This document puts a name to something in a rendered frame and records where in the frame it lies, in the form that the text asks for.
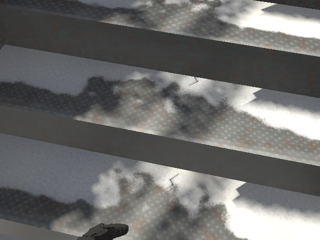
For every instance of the left robot hand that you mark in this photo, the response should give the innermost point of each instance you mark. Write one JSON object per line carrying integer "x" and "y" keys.
{"x": 105, "y": 232}

